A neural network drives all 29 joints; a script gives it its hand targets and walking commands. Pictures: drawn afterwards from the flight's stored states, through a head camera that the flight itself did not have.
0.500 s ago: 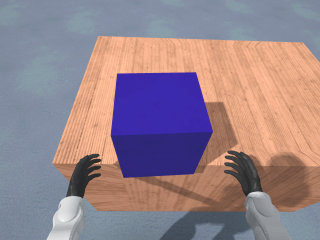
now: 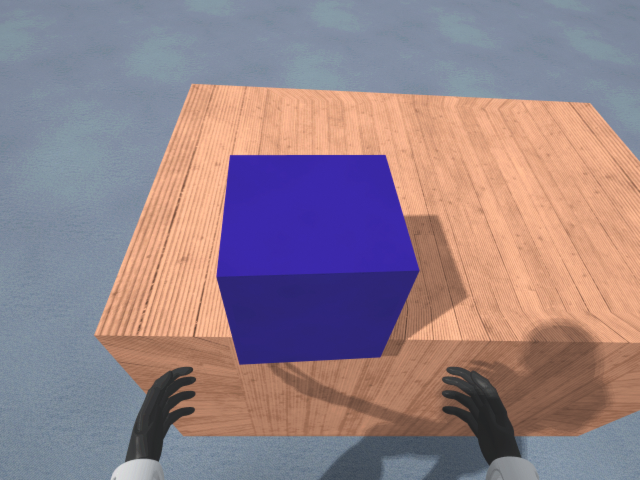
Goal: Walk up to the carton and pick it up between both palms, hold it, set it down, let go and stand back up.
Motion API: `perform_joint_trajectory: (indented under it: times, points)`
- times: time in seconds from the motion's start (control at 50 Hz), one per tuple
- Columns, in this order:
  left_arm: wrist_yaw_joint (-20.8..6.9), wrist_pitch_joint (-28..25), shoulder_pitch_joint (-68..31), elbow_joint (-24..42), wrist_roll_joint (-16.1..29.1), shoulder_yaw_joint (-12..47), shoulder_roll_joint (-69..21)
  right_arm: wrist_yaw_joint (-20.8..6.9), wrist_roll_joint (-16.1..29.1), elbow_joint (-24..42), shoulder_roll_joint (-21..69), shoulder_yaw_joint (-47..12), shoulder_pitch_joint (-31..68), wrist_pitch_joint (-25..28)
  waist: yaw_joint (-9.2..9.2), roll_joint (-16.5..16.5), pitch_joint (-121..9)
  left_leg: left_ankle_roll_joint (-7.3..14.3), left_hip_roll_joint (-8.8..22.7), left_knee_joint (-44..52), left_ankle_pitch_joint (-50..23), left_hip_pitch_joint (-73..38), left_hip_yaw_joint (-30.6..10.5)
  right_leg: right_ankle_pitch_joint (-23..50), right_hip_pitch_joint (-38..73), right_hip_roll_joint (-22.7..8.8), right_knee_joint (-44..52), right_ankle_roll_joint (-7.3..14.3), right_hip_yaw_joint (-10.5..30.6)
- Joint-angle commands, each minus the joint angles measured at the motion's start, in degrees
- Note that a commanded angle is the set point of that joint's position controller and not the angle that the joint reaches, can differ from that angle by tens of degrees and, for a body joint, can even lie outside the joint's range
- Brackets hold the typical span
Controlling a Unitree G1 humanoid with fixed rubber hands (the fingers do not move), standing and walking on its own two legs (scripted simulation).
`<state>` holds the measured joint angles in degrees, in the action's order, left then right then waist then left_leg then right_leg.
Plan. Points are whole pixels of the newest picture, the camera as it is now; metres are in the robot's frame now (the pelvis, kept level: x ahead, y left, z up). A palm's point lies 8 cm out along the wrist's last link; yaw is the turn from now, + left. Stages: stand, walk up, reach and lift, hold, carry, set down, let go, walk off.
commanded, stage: set down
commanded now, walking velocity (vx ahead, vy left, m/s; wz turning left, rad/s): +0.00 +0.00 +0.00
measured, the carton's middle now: (310, 263) +0.40 +0.06 +0.00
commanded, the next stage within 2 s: let go in 0.92 s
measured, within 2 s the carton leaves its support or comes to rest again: neither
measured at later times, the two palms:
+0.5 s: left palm (156, 455) +0.14 +0.23 -0.08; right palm (499, 463) +0.16 -0.19 -0.07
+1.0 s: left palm (165, 449) +0.15 +0.23 -0.10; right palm (505, 467) +0.16 -0.21 -0.10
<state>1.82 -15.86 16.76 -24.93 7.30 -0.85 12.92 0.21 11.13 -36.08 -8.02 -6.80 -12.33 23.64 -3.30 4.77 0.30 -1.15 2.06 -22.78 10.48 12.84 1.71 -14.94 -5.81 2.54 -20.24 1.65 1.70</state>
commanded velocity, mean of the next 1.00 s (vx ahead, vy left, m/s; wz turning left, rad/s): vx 0.00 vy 0.00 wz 0.00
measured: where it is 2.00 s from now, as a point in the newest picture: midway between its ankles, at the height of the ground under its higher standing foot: outside the picture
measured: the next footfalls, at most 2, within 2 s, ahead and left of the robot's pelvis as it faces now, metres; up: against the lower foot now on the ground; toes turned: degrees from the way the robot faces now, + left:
none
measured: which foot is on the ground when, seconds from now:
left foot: down 0.00-1.00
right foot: down 0.00-1.00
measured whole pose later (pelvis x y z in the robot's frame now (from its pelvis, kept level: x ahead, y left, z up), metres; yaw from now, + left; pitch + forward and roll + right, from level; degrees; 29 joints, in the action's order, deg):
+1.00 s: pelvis +0.01 -0.01 +0.00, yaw +0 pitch +2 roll +1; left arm -0.7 11.9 11.6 -27.6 0.1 -1.6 14.6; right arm 0.1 4.3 -53.7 -7.5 -2.4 -4.9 13.4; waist -2.0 5.7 0.2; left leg -1.7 2.0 -24.6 12.2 14.5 2.2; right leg -18.1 -9.0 2.5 -25.0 2.4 2.1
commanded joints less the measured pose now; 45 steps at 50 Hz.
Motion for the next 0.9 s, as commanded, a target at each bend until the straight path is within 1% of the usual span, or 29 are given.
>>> perform_joint_trajectory:
  times: [0.0,0.02,0.06,0.08,0.12,0.14,0.18,0.2,0.22,0.24,0.26,0.28,0.3,0.34,0.36,0.4,0.44,0.5,0.56,0.6,0.64,0.66,0.7,0.72,0.74,0.78,0.82,0.84,0.88]
  points:
    - [0.7,-2.7,-5.3,15.3,0.1,-1.5,5.7,-0.6,-1.4,13.2,-7.9,5.1,4.4,4.7,0.41,-7.7,-9.6,-4.5,-2.1,1.7,-12.2,-13.6,2.0,10.6,-7.4,0.8,3.6,-2.9,-0.2]
    - [0.5,-2.3,-2.0,14.0,-0.2,-1.4,4.9,-0.6,-2.5,12.4,-7.1,5.1,1.4,4.8,-0.02,-7.9,-7.8,-4.7,-2.0,1.9,-11.6,-12.7,1.9,10.3,-7.6,0.5,4.0,-2.8,-0.1]
    - [0.6,-1.5,-3.6,15.2,-0.6,-1.5,6.2,-0.7,-3.7,12.0,-7.5,5.7,2.1,4.9,0.19,-7.3,-7.0,-4.2,-2.4,1.6,-11.5,-11.8,2.8,10.6,-7.9,0.6,3.2,-3.3,-0.7]
    - [0.4,-1.0,-4.7,14.9,-0.1,-1.7,7.1,-0.3,-3.9,13.3,-7.4,5.7,3.2,4.6,0.55,-6.4,-6.4,-3.4,-2.7,1.2,-11.7,-10.9,3.2,11.8,-8.0,0.3,2.8,-3.9,-0.4]
    - [0.5,0.0,-4.6,14.1,-0.1,-1.0,6.6,-0.5,-3.8,11.3,-6.4,4.9,4.1,4.3,-0.08,-6.6,-5.1,-3.2,-2.5,1.6,-10.5,-8.7,3.3,10.3,-7.7,0.2,2.2,-3.6,-0.2]
    - [0.3,0.9,-3.7,12.1,-0.2,-1.3,6.4,-0.4,-4.5,10.6,-6.0,4.9,3.7,4.0,-0.06,-6.0,-4.4,-2.7,-2.6,1.6,-9.5,-8.4,3.4,10.1,-8.0,-0.3,2.3,-3.9,0.2]
    - [-0.1,1.6,-2.6,13.1,-0.4,-1.9,7.0,-0.4,-4.4,10.1,-5.6,4.5,2.2,4.3,-0.28,-6.2,-5.2,-2.3,-2.9,0.5,-11.6,-8.7,3.8,12.8,-6.9,-0.3,1.1,-4.5,0.4]
    - [0.0,2.0,-3.6,13.1,-0.5,-2.5,7.2,-0.2,-4.7,9.8,-5.9,4.5,3.2,4.4,-0.13,-5.4,-5.2,-1.8,-3.1,0.6,-11.4,-8.3,4.1,13.8,-7.0,-0.5,0.7,-4.7,0.7]
    - [-0.2,2.1,-2.5,13.5,-0.8,-2.6,7.5,-0.3,-4.7,9.5,-5.6,4.8,2.4,4.6,-0.44,-5.4,-6.4,-1.9,-3.0,0.5,-12.4,-8.4,3.8,15.0,-5.6,-0.2,0.2,-4.8,0.6]
    - [-0.4,2.4,-2.3,13.3,-1.0,-2.8,7.3,-0.4,-5.0,8.0,-6.0,5.0,1.9,4.7,0.01,-5.8,-6.5,-2.0,-3.1,0.4,-13.7,-9.0,3.9,16.3,-5.7,-0.3,0.1,-4.7,0.6]
    - [-0.4,2.7,-1.3,13.5,-1.7,-3.2,7.1,-0.3,-5.2,7.9,-6.0,4.6,1.6,4.8,-0.52,-5.8,-6.4,-2.1,-3.1,0.6,-15.1,-9.0,3.9,17.4,-5.1,-0.2,0.1,-4.7,0.7]
    - [-0.9,3.5,-2.2,11.4,-1.8,-3.8,7.6,-0.1,-5.5,6.7,-5.6,4.6,2.5,4.6,-0.42,-5.0,-5.9,-1.7,-3.0,0.4,-14.4,-8.5,3.8,16.9,-5.5,-0.4,0.2,-4.9,1.0]
    - [-1.2,4.2,-1.0,10.8,-1.8,-3.5,7.0,0.1,-5.4,5.5,-5.1,3.9,1.6,4.5,-0.43,-5.2,-4.2,-1.6,-3.0,0.5,-14.6,-8.7,3.6,17.2,-5.8,-0.5,0.3,-4.9,1.1]
    - [-1.9,5.7,-1.9,9.9,-2.1,-4.4,7.8,0.5,-6.0,4.1,-4.7,4.1,2.5,4.1,0.18,-3.4,-4.3,-1.2,-3.0,0.8,-13.5,-7.4,3.8,18.5,-4.6,-1.0,0.1,-5.2,1.5]
    - [-2.0,6.3,-2.0,9.6,-2.1,-4.3,8.3,0.7,-5.8,3.8,-5.1,3.7,2.8,3.6,-0.19,-4.4,-3.4,-0.8,-3.3,0.7,-13.7,-7.3,4.1,19.1,-4.8,-1.1,-0.5,-5.4,1.9]
    - [-2.4,7.5,-1.5,9.8,-2.0,-4.2,8.2,0.7,-5.8,3.2,-5.1,3.8,3.0,3.0,0.18,-3.7,-3.0,-0.9,-3.2,0.9,-14.2,-7.8,3.7,18.7,-5.9,-0.9,-0.1,-5.4,1.9]
    - [-1.9,7.9,-1.1,11.4,-3.0,-3.6,7.7,0.5,-6.6,2.3,-5.8,5.1,2.3,2.9,0.28,-6.3,-4.4,-1.7,-3.0,0.8,-14.9,-9.6,3.7,16.0,-6.9,-0.2,0.3,-4.9,1.6]
    - [-1.9,9.3,-3.7,10.0,-3.4,-3.2,9.1,-0.1,-6.5,-0.7,-5.6,5.4,4.1,2.0,0.3,-6.0,-2.3,-1.5,-3.0,-0.1,-13.0,-9.5,3.8,13.7,-9.2,-0.6,0.4,-4.9,1.2]
    - [-1.2,11.2,-4.7,12.1,-4.0,-2.8,8.7,-0.5,-6.6,-1.7,-6.4,6.0,5.0,0.9,0.11,-8.1,-4.6,-1.9,-2.9,-0.4,-15.4,-11.0,3.8,13.2,-11.0,-0.2,0.3,-4.4,0.6]
    - [-1.1,13.3,-4.2,11.0,-4.5,-2.3,8.7,-0.6,-6.9,-2.4,-6.9,6.0,5.8,0.1,0.47,-6.9,-5.3,-2.2,-3.2,-1.9,-17.7,-11.7,3.8,15.1,-11.6,0.0,0.3,-4.3,0.7]
    - [-1.5,15.0,-4.6,11.6,-4.8,-2.7,9.2,-0.4,-6.9,-2.4,-6.7,6.1,6.5,-0.6,0.79,-5.3,-6.5,-1.2,-3.3,-2.1,-18.2,-10.5,3.6,18.5,-10.0,-0.4,-0.4,-5.0,1.2]
    - [-1.9,15.5,-4.8,11.5,-4.8,-3.3,9.6,-0.1,-7.3,-1.9,-6.7,5.8,6.5,-0.7,0.71,-3.9,-6.5,-0.6,-3.5,-2.3,-19.2,-8.6,3.6,22.3,-8.4,-0.8,-0.9,-5.4,1.4]
    - [-2.1,15.6,-4.9,12.0,-5.2,-3.7,10.4,0.1,-7.6,-1.6,-7.8,6.4,7.3,0.0,0.6,-3.2,-9.7,0.1,-3.7,-2.3,-20.9,-8.8,3.6,26.3,-5.9,-0.4,-2.5,-5.6,1.5]
    - [-2.1,15.7,-5.3,11.5,-5.0,-3.4,10.2,0.0,-7.5,-2.4,-8.0,6.4,8.1,0.2,0.37,-3.4,-10.1,0.3,-3.5,-2.2,-20.7,-8.4,3.4,26.3,-5.7,-0.6,-2.6,-5.5,1.6]
    - [-2.0,15.8,-4.6,12.1,-5.3,-3.5,10.3,0.1,-7.1,-3.0,-7.9,6.6,7.3,0.3,0.42,-3.9,-10.1,0.4,-3.8,-2.1,-22.5,-8.2,3.7,28.1,-5.1,-0.4,-2.7,-5.7,1.8]
    - [-2.0,16.6,-5.2,9.6,-5.2,-3.6,10.0,0.0,-7.4,-5.0,-7.7,6.4,8.3,-0.5,0.57,-4.0,-9.2,-0.2,-3.5,-1.9,-20.5,-8.5,3.5,25.1,-5.8,-0.4,-2.0,-5.4,1.6]
    - [-2.0,18.5,-7.1,8.4,-5.8,-3.8,10.2,-0.1,-7.3,-7.1,-7.2,6.9,9.7,-2.3,0.54,-4.8,-8.5,-0.2,-3.5,-1.5,-18.7,-8.5,3.6,22.7,-7.1,-0.8,-1.2,-5.4,1.5]
    - [-2.3,19.3,-6.9,7.9,-5.8,-3.6,10.2,0.0,-6.9,-7.6,-6.7,6.4,9.2,-3.1,0.43,-4.3,-7.7,0.0,-3.7,-1.7,-18.0,-8.2,3.6,22.8,-7.2,-1.1,-0.9,-5.0,2.0]
    - [-2.2,21.3,-7.8,8.3,-6.2,-2.8,8.9,0.0,-6.8,-8.4,-6.6,6.2,10.0,-4.4,0.77,-5.3,-10.1,0.1,-3.2,-1.8,-19.9,-10.2,3.4,22.9,-7.9,-1.2,-0.8,-5.0,1.8]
